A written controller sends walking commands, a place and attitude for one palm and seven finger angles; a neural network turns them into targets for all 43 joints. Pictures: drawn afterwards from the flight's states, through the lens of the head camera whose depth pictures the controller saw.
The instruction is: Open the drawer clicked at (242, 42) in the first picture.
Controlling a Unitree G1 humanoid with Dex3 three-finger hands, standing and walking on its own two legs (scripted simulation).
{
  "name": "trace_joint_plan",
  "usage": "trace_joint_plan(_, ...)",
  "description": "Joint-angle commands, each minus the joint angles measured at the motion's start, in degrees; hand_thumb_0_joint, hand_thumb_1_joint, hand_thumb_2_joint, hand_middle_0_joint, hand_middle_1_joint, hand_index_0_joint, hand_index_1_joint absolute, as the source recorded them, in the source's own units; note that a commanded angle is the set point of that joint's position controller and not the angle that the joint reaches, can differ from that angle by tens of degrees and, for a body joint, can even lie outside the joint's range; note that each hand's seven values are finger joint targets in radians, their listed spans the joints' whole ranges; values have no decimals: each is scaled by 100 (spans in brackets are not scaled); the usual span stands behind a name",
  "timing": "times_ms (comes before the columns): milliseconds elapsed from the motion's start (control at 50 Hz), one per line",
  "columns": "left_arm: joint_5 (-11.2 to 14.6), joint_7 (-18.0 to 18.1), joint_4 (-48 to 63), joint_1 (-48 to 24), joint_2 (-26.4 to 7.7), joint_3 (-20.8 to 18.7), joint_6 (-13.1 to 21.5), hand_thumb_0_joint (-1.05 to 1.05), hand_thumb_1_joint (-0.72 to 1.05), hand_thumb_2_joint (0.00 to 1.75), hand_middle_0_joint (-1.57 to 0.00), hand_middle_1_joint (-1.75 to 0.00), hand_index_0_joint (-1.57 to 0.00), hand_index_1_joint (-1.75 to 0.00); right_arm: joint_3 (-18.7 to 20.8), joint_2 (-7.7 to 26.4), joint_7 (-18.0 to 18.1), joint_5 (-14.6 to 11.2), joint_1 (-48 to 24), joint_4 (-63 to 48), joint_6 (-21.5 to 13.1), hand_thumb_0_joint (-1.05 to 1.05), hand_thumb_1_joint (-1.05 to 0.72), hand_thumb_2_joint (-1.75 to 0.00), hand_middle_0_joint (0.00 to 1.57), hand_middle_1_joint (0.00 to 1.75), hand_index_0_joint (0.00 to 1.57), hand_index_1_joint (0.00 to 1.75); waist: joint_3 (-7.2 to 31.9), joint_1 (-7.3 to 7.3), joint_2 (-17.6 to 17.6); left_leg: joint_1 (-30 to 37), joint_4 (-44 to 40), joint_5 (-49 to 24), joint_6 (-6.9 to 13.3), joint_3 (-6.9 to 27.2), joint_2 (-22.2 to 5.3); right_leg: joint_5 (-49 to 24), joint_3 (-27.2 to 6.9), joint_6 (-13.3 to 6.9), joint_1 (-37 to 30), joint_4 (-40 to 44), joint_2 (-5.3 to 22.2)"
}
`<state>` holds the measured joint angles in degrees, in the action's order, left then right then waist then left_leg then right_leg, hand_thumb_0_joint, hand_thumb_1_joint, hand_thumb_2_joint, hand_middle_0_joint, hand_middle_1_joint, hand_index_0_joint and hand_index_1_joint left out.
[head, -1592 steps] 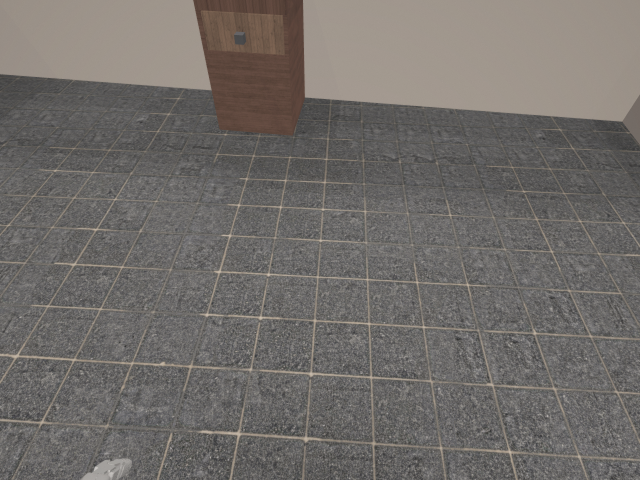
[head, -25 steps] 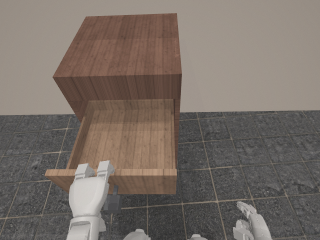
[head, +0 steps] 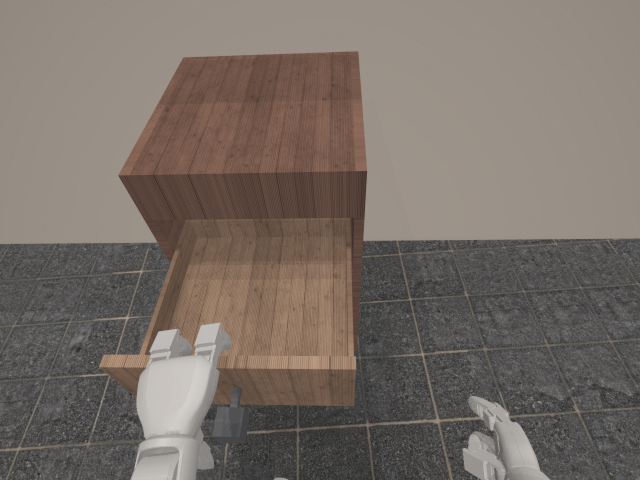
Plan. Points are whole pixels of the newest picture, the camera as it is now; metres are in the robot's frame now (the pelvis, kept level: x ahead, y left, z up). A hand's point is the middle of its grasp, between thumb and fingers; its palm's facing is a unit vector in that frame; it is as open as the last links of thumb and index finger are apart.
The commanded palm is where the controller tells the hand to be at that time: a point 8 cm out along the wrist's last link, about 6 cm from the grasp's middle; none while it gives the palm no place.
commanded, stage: lift the hand off the handle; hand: left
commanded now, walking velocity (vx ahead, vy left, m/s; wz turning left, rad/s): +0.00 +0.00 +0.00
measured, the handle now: (233, 412) +0.25 +0.17 -0.17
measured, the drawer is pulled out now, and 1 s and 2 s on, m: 0.30 0.30 0.30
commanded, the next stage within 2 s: draw the hand back to the body in 0.18 s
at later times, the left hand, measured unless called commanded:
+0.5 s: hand (175, 391) +0.22 +0.19 +0.02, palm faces +0.11 -0.08 -0.99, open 13.8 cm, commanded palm +0.18 +0.19 +0.07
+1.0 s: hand (132, 387) +0.20 +0.20 +0.10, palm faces +0.23 -0.73 -0.64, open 13.7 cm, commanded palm +0.16 +0.23 +0.15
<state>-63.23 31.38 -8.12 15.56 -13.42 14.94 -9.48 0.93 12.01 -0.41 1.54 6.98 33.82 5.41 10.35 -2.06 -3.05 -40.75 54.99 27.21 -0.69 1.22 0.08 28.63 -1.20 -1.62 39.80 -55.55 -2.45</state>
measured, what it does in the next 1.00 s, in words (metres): stands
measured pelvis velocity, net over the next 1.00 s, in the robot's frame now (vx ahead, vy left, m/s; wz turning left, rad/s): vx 0.01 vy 0.00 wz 0.02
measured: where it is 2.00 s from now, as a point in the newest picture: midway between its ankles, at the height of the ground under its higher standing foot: outside the picture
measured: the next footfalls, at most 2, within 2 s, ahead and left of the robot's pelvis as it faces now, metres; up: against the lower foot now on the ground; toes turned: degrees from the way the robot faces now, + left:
none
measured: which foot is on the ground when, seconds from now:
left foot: down 0.00-1.00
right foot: down 0.00-1.00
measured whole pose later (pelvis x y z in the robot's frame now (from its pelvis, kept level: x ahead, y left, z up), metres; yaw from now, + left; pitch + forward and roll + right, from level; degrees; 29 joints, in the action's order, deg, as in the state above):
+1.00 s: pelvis +0.01 +0.00 +0.04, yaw +1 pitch +1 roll +0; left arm -16.3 12.7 17.2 29.4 -15.9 -0.2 -2.8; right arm -1.1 12.5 3.5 -0.9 10.0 29.9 -1.2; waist 2.9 -3.3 -5.2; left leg -19.5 40.4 22.3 -0.7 2.1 0.4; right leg 24.1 -0.6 -1.5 18.3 -41.0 -1.8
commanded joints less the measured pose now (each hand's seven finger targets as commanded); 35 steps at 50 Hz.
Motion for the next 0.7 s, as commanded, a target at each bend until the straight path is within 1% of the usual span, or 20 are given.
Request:
trace_joint_plan(0,-3,144,1345,-388,-587,-362,62,0,-50,30,-30,-120,-30,-120,200,570,4,-9,-640,-974,-250,0,-90,-90,20,30,20,30,1135,-1,412,1126,-662,-1750,236,-233,187,-2349,64,-26,-734,998,-1)
trace_joint_plan(20,38,102,1237,-270,-575,-375,55,0,-50,30,-30,-120,-30,-120,214,563,20,-39,-644,-951,-249,0,-90,-90,20,30,20,30,917,41,479,1090,-690,-1685,237,-235,189,-2389,58,-23,-761,1059,3)
trace_joint_plan(40,74,68,1205,-235,-684,-521,51,0,-50,30,-30,-120,-30,-120,195,589,32,-49,-645,-947,-246,0,-90,-90,20,30,20,30,935,19,458,1056,-741,-1681,225,-225,192,-2441,33,-31,-862,1088,-1)
trace_joint_plan(60,40,61,1322,-422,-689,-465,84,0,-50,30,-30,-120,-30,-120,157,581,26,-10,-683,-951,-243,0,-90,-90,20,30,20,30,991,32,518,1073,-716,-1654,233,-243,201,-2435,-19,12,-823,1088,27)
trace_joint_plan(80,52,38,1085,-165,-663,-532,85,0,-50,30,-30,-120,-30,-120,199,548,42,-53,-654,-928,-253,0,-90,-90,20,30,20,30,736,20,584,1000,-751,-1577,225,-238,198,-2370,12,-3,-814,1126,10)
trace_joint_plan(140,28,-32,1112,-331,-562,-408,140,0,-50,30,-30,-120,-30,-120,192,592,23,-38,-642,-936,-259,0,-90,-90,20,30,20,30,675,77,532,1023,-774,-1557,225,-219,188,-2278,38,-23,-718,1153,3)
trace_joint_plan(260,-25,-5,1595,-456,-569,-335,393,0,-50,30,-30,-120,-30,-120,203,563,-34,47,-622,-1007,-297,0,-90,-90,20,30,20,30,1100,27,248,1220,-664,-1759,228,-216,186,-2281,34,-42,-630,1007,28)
trace_joint_plan(340,-38,140,2093,-148,-1086,-938,429,0,-50,30,-30,-120,-30,-120,243,572,-14,38,-646,-1042,-267,0,-90,-90,20,30,20,30,1228,-117,82,1342,-740,-1905,197,-229,196,-2384,16,-108,-845,1012,-23)
trace_joint_plan(360,-70,185,2210,-88,-1043,-874,407,0,-50,30,-30,-120,-30,-120,210,546,-51,71,-671,-1094,-267,0,-90,-90,20,30,20,30,1321,-136,109,1409,-711,-1956,191,-258,192,-2363,-25,-87,-781,997,-8)
trace_joint_plan(380,-8,173,2084,122,-962,-859,342,0,-50,30,-30,-120,-30,-120,243,535,-45,4,-674,-1063,-258,0,-90,-90,20,30,20,30,1044,-89,135,1349,-771,-1861,196,-258,181,-2353,65,-85,-838,1064,-18)
trace_joint_plan(400,5,159,2108,27,-997,-871,283,0,-50,30,-30,-120,-30,-120,205,554,-56,19,-741,-1060,-242,0,-90,-90,20,30,20,30,999,-106,207,1312,-806,-1789,194,-264,192,-2283,10,-62,-800,1115,-16)
trace_joint_plan(440,146,63,1880,296,-1010,-969,71,0,-50,30,-30,-120,-30,-120,196,575,-37,-80,-784,-1064,-218,0,-90,-90,20,30,20,30,712,-97,389,1216,-977,-1664,197,-244,182,-2246,13,-58,-1008,1264,-35)
trace_joint_plan(460,178,-14,1986,177,-954,-827,-5,0,-50,30,-30,-120,-30,-120,152,580,-47,-70,-863,-1082,-210,0,-90,-90,20,30,20,30,732,-97,414,1277,-1017,-1633,209,-264,183,-2243,-30,-8,-1022,1317,4)
trace_joint_plan(480,296,-127,1932,334,-938,-835,-103,0,-50,30,-30,-120,-30,-120,186,568,-11,-146,-824,-1088,-206,0,-90,-90,20,30,20,30,551,-80,566,1247,-1111,-1505,228,-257,165,-2131,4,2,-1141,1419,14)
trace_joint_plan(540,512,-509,2205,150,-1135,-890,-252,0,-50,30,-30,-120,-30,-120,122,628,97,-191,-950,-1155,-184,0,-90,-90,20,30,20,30,403,-48,805,1299,-1301,-1328,276,-284,172,-1947,-129,80,-1349,1727,92)
trace_joint_plan(560,508,-626,2362,17,-1184,-845,-234,0,-50,30,-30,-120,-30,-120,68,605,112,-170,-985,-1168,-195,0,-90,-90,20,30,20,30,501,-91,821,1394,-1333,-1334,291,-296,185,-1887,-145,134,-1393,1756,133)
trace_joint_plan(600,533,-827,2626,-41,-1280,-863,-91,0,-50,30,-30,-120,-30,-120,42,597,149,-147,-935,-1175,-236,0,-90,-90,20,30,20,30,409,-100,589,1575,-1433,-1324,308,-270,178,-1674,-90,114,-1338,1840,149)
trace_joint_plan(620,568,-911,2690,151,-1269,-879,14,0,-50,30,-30,-120,-30,-120,67,572,158,-154,-920,-1164,-268,0,-90,-90,20,30,20,30,298,-120,450,1678,-1462,-1374,321,-271,169,-1698,-78,78,-1365,1881,146)
trace_joint_plan(660,512,-998,2954,322,-1487,-1087,257,0,-50,30,-30,-120,-30,-120,28,559,137,-101,-850,-1195,-324,0,-90,-90,20,30,20,30,470,-209,326,1828,-1455,-1531,315,-287,181,-1771,-102,75,-1408,1886,150)
trace_joint_plan(680,547,-1024,2898,540,-1516,-1184,355,0,-50,30,-30,-120,-30,-120,50,544,142,-117,-831,-1151,-334,0,-90,-90,20,30,20,30,266,-207,271,1838,-1500,-1553,305,-272,163,-1842,-43,38,-1418,1895,126)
